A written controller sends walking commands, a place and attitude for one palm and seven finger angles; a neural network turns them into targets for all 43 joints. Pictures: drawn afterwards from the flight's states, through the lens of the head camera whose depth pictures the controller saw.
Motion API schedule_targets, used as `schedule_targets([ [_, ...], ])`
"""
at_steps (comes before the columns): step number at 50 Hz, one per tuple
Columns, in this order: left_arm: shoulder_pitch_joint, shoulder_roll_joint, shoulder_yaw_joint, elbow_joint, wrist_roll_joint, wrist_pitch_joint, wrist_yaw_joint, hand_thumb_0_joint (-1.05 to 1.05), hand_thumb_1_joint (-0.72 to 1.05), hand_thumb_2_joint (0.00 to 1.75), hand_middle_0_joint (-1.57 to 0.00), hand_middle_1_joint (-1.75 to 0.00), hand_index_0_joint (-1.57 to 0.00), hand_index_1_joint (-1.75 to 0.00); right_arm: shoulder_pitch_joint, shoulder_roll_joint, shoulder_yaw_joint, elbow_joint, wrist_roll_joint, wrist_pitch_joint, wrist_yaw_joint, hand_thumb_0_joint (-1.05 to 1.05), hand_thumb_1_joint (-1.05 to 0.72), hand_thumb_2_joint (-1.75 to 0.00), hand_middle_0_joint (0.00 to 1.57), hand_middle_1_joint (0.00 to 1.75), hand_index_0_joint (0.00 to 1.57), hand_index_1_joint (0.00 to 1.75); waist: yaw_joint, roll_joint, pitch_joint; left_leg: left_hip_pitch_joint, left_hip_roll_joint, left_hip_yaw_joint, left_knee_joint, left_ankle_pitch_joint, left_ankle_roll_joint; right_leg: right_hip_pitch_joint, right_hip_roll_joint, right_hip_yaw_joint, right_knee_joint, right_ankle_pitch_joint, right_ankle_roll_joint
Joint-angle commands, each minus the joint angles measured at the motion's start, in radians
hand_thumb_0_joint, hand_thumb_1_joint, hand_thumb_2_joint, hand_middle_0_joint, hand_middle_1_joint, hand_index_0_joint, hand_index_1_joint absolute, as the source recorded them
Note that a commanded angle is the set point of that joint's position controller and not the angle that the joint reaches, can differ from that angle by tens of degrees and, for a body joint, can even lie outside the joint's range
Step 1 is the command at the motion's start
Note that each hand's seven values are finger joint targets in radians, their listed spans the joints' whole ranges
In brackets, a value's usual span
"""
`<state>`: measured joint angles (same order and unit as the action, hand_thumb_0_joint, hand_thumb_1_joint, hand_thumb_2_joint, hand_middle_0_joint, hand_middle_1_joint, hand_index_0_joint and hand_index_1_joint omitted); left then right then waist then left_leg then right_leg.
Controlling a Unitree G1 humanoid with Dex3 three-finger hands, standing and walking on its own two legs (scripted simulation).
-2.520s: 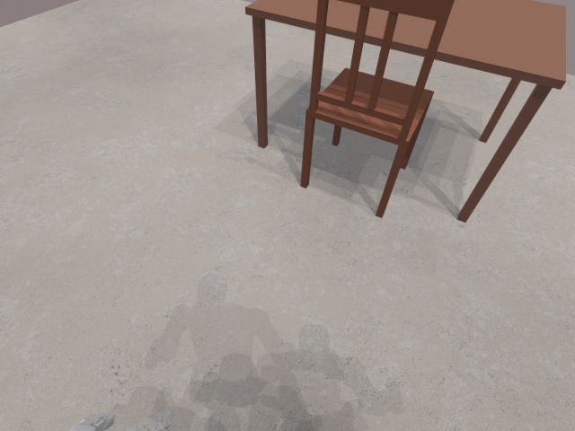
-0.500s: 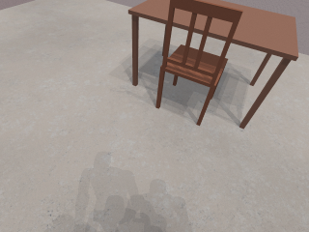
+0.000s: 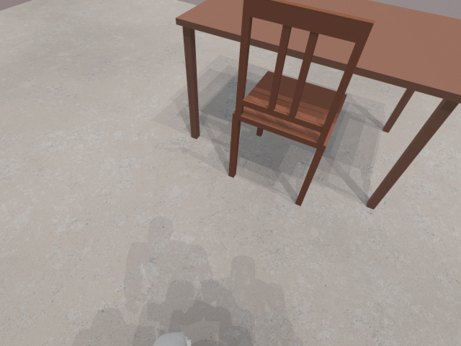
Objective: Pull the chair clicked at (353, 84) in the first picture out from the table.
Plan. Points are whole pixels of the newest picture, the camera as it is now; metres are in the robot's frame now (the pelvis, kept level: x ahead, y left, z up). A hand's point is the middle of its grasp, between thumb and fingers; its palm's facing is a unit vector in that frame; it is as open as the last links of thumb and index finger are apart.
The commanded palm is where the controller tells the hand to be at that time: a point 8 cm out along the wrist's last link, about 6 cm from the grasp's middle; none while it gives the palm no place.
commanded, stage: walk to a spot facing it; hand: left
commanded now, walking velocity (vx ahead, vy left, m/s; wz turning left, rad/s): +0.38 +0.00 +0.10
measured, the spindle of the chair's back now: (278, 71) +1.03 -0.17 -0.06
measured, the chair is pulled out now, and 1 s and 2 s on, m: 0.00 0.00 0.00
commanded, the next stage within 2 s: turn to face it in 0.30 s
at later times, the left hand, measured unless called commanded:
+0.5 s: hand (130, 296) +0.25 +0.21 -0.16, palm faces -0.01 -0.99 -0.16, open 7.3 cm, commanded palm none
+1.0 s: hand (172, 209) +0.46 +0.15 -0.15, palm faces -0.21 -0.96 -0.21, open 7.4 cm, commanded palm none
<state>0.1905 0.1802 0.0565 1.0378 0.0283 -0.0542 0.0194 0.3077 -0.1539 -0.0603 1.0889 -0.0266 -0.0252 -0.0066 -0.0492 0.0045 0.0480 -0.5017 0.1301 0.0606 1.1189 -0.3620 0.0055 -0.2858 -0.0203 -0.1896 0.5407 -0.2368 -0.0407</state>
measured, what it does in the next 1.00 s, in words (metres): walks ahead, turning right: left foot, then right foot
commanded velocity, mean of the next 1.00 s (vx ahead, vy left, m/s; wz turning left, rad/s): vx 0.11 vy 0.00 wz -0.35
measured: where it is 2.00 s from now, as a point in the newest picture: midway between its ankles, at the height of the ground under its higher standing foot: (234, 292)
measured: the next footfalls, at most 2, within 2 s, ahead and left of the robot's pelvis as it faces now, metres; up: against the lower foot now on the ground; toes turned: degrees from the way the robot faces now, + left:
left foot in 0.16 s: +0.19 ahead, +0.13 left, +0.00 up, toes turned +11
right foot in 0.64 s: +0.41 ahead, -0.09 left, +0.00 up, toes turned -15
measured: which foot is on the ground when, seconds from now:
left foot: up 0.00-0.14, down 0.16-0.62, up 0.64-1.00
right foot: down 0.00-0.18, up 0.20-0.62, down 0.64-1.00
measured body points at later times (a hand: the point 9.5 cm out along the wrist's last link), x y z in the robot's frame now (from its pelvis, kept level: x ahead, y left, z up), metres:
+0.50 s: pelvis +0.22 +0.04 +0.02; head +0.24 +0.05 +0.46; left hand +0.25 +0.27 -0.15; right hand +0.17 -0.18 -0.13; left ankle +0.15 +0.12 -0.73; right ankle +0.30 -0.10 -0.68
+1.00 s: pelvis +0.33 +0.00 +0.01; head +0.35 -0.01 +0.46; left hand +0.47 +0.20 -0.13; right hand +0.38 -0.27 -0.13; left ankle +0.38 +0.14 -0.68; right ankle +0.37 -0.08 -0.73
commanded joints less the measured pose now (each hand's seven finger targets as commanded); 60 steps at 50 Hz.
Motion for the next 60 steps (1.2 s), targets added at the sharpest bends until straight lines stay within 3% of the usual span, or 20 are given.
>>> schedule_targets([
  [1,0.047,0.136,0.018,-0.026,0.003,-0.015,-0.011,0.00,0.90,0.90,-0.20,-0.30,-0.20,-0.30,0.087,-0.001,0.003,-0.053,0.002,0.004,0.030,0.00,-0.90,-0.90,0.20,0.30,0.20,0.30,0.002,-0.115,0.040,0.139,0.024,0.035,-0.245,0.101,-0.019,-0.193,-0.258,0.178,-0.370,-0.242,-0.099],
  [3,0.082,0.148,0.021,-0.019,0.003,-0.012,-0.016,0.00,0.90,0.90,-0.20,-0.30,-0.20,-0.30,0.026,-0.018,-0.001,-0.080,0.002,-0.006,0.036,0.00,-0.90,-0.90,0.20,0.30,0.20,0.30,0.024,-0.108,0.050,0.150,0.002,0.062,-0.330,0.106,-0.019,-0.139,-0.260,0.188,-0.356,-0.263,-0.098],
  [7,0.099,0.138,0.020,-0.020,-0.002,0.000,-0.022,0.00,0.90,0.90,-0.20,-0.30,-0.20,-0.30,0.103,-0.082,-0.013,-0.069,0.002,-0.029,0.030,0.00,-0.90,-0.90,0.20,0.30,0.20,0.30,-0.030,0.038,0.033,0.404,-0.046,0.103,-0.552,0.074,-0.019,-0.162,-0.192,0.122,-0.149,-0.260,-0.060],
  [9,0.095,0.035,0.003,-0.074,-0.011,0.001,-0.036,0.00,0.90,0.90,-0.20,-0.30,-0.20,-0.30,0.301,-0.259,-0.052,-0.035,-0.013,-0.042,0.009,0.00,-0.90,-0.90,0.20,0.30,0.20,0.30,-0.084,0.433,0.006,0.544,0.296,-0.479,-0.919,-0.201,0.120,-0.395,0.011,0.000,0.463,-0.340,0.030],
  [10,0.035,0.078,0.007,-0.088,0.001,0.003,-0.027,0.00,0.90,0.90,-0.20,-0.30,-0.20,-0.30,0.285,-0.233,-0.038,-0.022,-0.010,-0.038,-0.008,0.00,-0.90,-0.90,0.20,0.30,0.20,0.30,-0.087,0.351,0.015,0.506,0.324,-0.557,-0.972,-0.205,0.141,-0.452,-0.019,0.129,0.650,-0.303,0.019],
  [12,0.045,0.072,0.016,-0.058,0.002,-0.003,-0.039,0.00,0.90,0.90,-0.20,-0.30,-0.20,-0.30,0.142,-0.157,-0.010,-0.064,0.000,-0.050,-0.014,0.00,-0.90,-0.90,0.20,0.30,0.20,0.30,-0.017,0.132,0.041,0.438,0.268,-0.362,-0.936,-0.023,0.133,-0.464,-0.096,0.181,0.722,-0.109,0.021],
  [15,0.122,0.039,0.008,-0.013,0.003,0.015,-0.039,0.00,0.90,0.90,-0.20,-0.30,-0.20,-0.30,0.088,-0.107,0.005,-0.059,0.005,-0.077,-0.020,0.00,-0.90,-0.90,0.20,0.30,0.20,0.30,0.040,0.083,-0.024,0.439,0.194,-0.104,-0.899,0.392,0.109,-0.362,-0.108,0.175,0.662,-0.021,0.048],
  [26,-0.009,0.008,0.007,-0.056,-0.002,0.043,-0.042,0.00,0.90,0.90,-0.20,-0.30,-0.20,-0.30,0.113,-0.129,-0.005,0.004,0.003,-0.045,-0.029,0.00,-0.90,-0.90,0.20,0.30,0.20,0.30,0.029,0.157,0.049,0.481,0.182,0.163,-0.784,0.757,0.095,-0.222,-0.037,0.053,0.176,0.061,0.023],
  [28,0.052,0.036,0.014,-0.050,-0.001,0.042,-0.042,0.00,0.90,0.90,-0.20,-0.30,-0.20,-0.30,0.080,-0.152,-0.013,-0.007,0.007,-0.036,-0.031,0.00,-0.90,-0.90,0.20,0.30,0.20,0.30,0.067,0.157,0.011,0.482,0.201,0.179,-0.662,0.813,0.084,-0.112,-0.014,0.042,0.125,0.059,0.004],
  [30,0.232,0.097,0.031,-0.008,0.005,0.026,-0.038,0.00,0.90,0.90,-0.20,-0.30,-0.20,-0.30,0.047,-0.170,-0.017,-0.026,0.017,-0.030,-0.025,0.00,-0.90,-0.90,0.20,0.30,0.20,0.30,0.161,0.071,-0.080,0.389,0.156,0.216,-0.371,0.741,0.029,0.153,0.004,0.027,-0.004,0.215,-0.008],
  [31,0.311,0.211,0.055,0.006,0.009,0.009,-0.025,0.00,0.90,0.90,-0.20,-0.30,-0.20,-0.30,0.089,-0.117,-0.010,-0.044,0.029,-0.028,-0.017,0.00,-0.90,-0.90,0.20,0.30,0.20,0.30,0.175,-0.168,-0.189,0.145,0.054,0.228,-0.050,0.294,-0.027,0.401,-0.216,0.318,-0.022,0.581,-0.097],
  [32,0.351,0.266,0.061,0.012,-0.019,0.012,-0.018,0.00,0.90,0.90,-0.20,-0.30,-0.20,-0.30,0.098,-0.084,-0.008,-0.068,0.033,-0.025,-0.025,0.00,-0.90,-0.90,0.20,0.30,0.20,0.30,0.151,-0.262,-0.248,-0.020,-0.080,0.129,0.240,-0.281,-0.064,0.459,-0.421,0.598,-0.094,0.976,-0.240],
  [33,0.294,0.262,0.062,-0.015,-0.028,0.022,-0.004,0.00,0.90,0.90,-0.20,-0.30,-0.20,-0.30,0.036,-0.084,-0.006,-0.087,0.034,-0.010,-0.033,0.00,-0.90,-0.90,0.20,0.30,0.20,0.30,0.150,-0.182,-0.248,-0.031,-0.033,-0.028,0.266,-0.256,-0.055,0.366,-0.409,0.583,-0.144,0.814,-0.252],
  [35,0.103,0.185,0.048,-0.080,-0.025,0.038,0.007,0.00,0.90,0.90,-0.20,-0.30,-0.20,-0.30,-0.013,-0.100,-0.006,-0.091,0.016,0.011,-0.028,0.00,-0.90,-0.90,0.20,0.30,0.20,0.30,0.088,-0.100,-0.124,-0.030,0.026,-0.051,0.222,-0.104,-0.055,0.129,-0.319,0.508,-0.227,0.386,-0.202],
  [38,-0.002,0.159,0.038,-0.112,-0.013,0.039,0.006,0.00,0.90,0.90,-0.20,-0.30,-0.20,-0.30,0.031,-0.088,-0.004,-0.076,0.002,0.045,-0.021,0.00,-0.90,-0.90,0.20,0.30,0.20,0.30,0.022,-0.067,-0.101,0.036,0.019,-0.039,0.094,-0.016,-0.070,-0.023,-0.233,0.387,-0.268,0.234,-0.141],
  [51,0.025,0.203,0.057,-0.164,-0.001,0.068,-0.012,0.00,0.90,0.90,-0.20,-0.30,-0.20,-0.30,-0.115,-0.118,-0.001,-0.201,0.016,0.038,-0.020,0.00,-0.90,-0.90,0.20,0.30,0.20,0.30,0.073,-0.119,-0.095,0.115,-0.081,-0.032,-0.373,-0.061,-0.050,0.058,-0.179,0.517,-0.265,0.117,-0.159],
  [54,0.001,0.202,0.055,-0.169,-0.009,0.074,-0.008,0.00,0.90,0.90,-0.20,-0.30,-0.20,-0.30,-0.033,-0.119,0.002,-0.183,0.020,0.026,-0.029,0.00,-0.90,-0.90,0.20,0.30,0.20,0.30,0.033,-0.102,-0.112,0.273,-0.090,-0.027,-0.619,0.063,-0.039,0.030,-0.154,0.509,-0.196,0.166,-0.117],
  [55,-0.006,0.181,0.049,-0.174,-0.015,0.075,-0.009,0.00,0.90,0.90,-0.20,-0.30,-0.20,-0.30,0.000,-0.136,0.003,-0.173,0.020,0.018,-0.032,0.00,-0.90,-0.90,0.20,0.30,0.20,0.30,0.021,-0.061,-0.121,0.381,-0.064,-0.038,-0.737,0.124,-0.027,-0.023,-0.110,0.471,-0.147,0.151,-0.075],
  [57,0.016,0.110,0.032,-0.198,-0.022,0.075,-0.022,0.00,0.90,0.90,-0.20,-0.30,-0.20,-0.30,-0.034,-0.255,-0.011,-0.210,0.005,0.019,-0.033,0.00,-0.90,-0.90,0.20,0.30,0.20,0.30,0.042,0.269,-0.064,0.427,0.271,-0.367,-0.879,0.277,0.118,-0.255,0.073,0.228,0.150,-0.198,0.034],
  [60,0.032,0.145,0.048,-0.158,-0.004,0.088,-0.027,0.00,0.90,0.90,-0.20,-0.30,-0.20,-0.30,-0.118,-0.189,0.013,-0.217,-0.001,0.017,-0.044,0.00,-0.90,-0.90,0.20,0.30,0.20,0.30,0.073,0.142,-0.012,0.312,0.215,-0.221,-0.845,0.489,0.154,-0.245,0.034,0.248,0.520,-0.221,0.059],
])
